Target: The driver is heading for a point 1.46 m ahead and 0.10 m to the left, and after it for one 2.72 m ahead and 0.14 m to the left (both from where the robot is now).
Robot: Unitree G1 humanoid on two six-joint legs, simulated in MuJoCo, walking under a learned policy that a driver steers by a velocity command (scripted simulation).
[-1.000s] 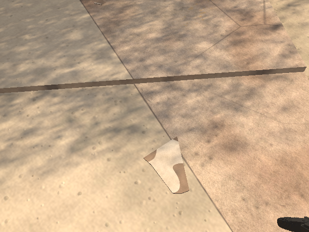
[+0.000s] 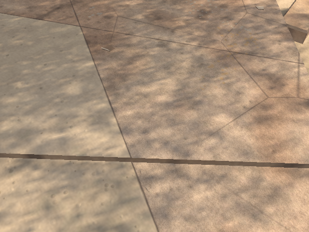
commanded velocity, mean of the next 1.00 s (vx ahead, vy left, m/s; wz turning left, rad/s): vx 0.50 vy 0.00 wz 0.10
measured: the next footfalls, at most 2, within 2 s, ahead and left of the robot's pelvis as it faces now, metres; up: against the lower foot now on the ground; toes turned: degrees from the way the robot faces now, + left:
left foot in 0.16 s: +0.25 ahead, +0.14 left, +0.00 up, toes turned +9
right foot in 0.70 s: +0.59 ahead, +0.00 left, +0.00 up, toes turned +12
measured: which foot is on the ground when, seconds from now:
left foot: up 0.00-0.14, down 0.16-0.72, up 0.74-1.00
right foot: down 0.00-0.18, up 0.20-0.68, down 0.70-1.00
